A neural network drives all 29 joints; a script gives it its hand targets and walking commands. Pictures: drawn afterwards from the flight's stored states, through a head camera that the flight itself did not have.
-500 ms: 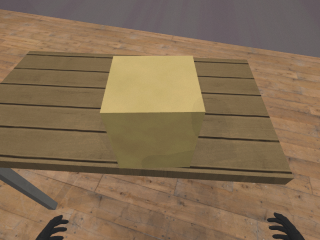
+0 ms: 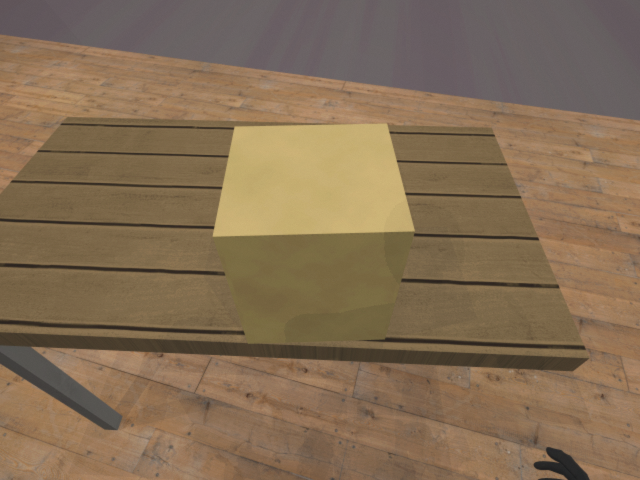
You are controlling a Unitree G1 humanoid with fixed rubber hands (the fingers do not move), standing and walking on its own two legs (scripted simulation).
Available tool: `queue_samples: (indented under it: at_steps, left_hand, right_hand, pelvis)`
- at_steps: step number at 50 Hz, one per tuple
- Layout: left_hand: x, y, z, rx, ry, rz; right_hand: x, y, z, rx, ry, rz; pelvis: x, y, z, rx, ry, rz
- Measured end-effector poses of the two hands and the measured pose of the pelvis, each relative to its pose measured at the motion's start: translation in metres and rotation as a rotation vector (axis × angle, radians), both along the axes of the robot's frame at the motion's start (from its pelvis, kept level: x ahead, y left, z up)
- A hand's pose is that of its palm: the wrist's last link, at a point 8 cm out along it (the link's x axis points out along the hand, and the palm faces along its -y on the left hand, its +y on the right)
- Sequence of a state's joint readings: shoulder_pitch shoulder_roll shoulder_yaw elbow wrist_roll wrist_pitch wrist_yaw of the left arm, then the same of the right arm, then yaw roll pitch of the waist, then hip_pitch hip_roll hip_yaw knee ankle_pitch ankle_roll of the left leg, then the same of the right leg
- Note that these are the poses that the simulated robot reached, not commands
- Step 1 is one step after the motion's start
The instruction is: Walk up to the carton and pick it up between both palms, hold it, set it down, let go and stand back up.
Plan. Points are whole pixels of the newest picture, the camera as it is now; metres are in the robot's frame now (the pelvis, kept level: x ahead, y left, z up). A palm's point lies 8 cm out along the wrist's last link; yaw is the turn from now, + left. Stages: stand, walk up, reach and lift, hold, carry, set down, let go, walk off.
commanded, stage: walk up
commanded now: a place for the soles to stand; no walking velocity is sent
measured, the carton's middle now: (314, 239) +0.42 +0.03 +0.05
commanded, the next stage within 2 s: reach and lift in 0.66 s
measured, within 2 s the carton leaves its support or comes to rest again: neither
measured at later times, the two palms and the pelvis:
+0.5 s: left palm out of the picture +0.09 +0.32 -0.10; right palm out of the picture +0.06 -0.32 -0.11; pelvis -0.01 +0.00 +0.00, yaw -1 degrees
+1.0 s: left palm (139, 421) +0.21 +0.27 -0.08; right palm (591, 450) +0.17 -0.32 -0.07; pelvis +0.01 -0.01 -0.02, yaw -1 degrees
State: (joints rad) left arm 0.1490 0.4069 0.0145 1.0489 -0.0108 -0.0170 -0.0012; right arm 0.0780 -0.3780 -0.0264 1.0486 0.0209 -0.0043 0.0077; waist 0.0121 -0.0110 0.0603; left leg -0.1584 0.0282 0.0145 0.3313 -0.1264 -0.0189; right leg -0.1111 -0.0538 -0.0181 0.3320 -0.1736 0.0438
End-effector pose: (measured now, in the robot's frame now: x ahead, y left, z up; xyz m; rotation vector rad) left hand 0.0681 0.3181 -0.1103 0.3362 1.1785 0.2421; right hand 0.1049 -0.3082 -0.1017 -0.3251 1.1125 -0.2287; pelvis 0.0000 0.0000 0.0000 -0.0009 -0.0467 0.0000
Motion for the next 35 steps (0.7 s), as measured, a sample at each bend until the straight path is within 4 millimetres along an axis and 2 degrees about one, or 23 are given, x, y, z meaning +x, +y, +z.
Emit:
queue_samples:
  at_steps: [8,13,21,31,35]
  left_hand:
    - [-0.004,-0.007,-0.001,-0.003,0.009,0.005]
    - [0.001,-0.008,0.001,0.007,-0.006,-0.002]
    - [0.013,0.001,0.006,0.036,-0.025,-0.024]
    - [0.026,0.005,0.008,0.045,-0.039,-0.052]
    - [0.032,0.005,0.006,0.045,-0.012,-0.031]
  right_hand:
    - [-0.026,-0.003,-0.008,0.009,0.057,-0.03]
    - [-0.034,-0.008,-0.01,0.007,0.075,-0.041]
    - [-0.044,-0.013,-0.011,-0.004,0.092,-0.058]
    - [-0.042,-0.012,-0.009,-0.006,0.085,-0.064]
    - [-0.033,-0.012,-0.008,-0.006,0.048,-0.049]
  pelvis:
    - [-0.004,-0.003,0.0,0.001,0.002,-0.002]
    - [-0.005,-0.004,-0.001,0.002,0.007,-0.006]
    - [-0.006,-0.001,-0.002,0.004,0.011,-0.012]
    - [-0.004,0.001,-0.003,0.007,0.014,-0.025]
    - [-0.005,0.001,-0.005,0.002,0.017,-0.021]
